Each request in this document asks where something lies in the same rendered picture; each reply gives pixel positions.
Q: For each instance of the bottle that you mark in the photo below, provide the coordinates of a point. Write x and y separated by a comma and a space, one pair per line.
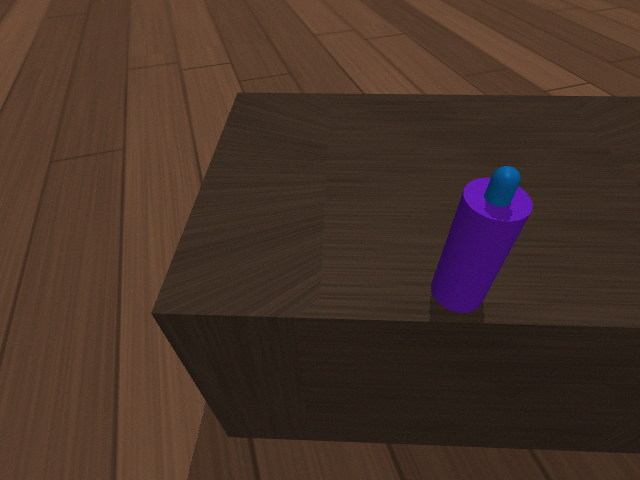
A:
490, 216

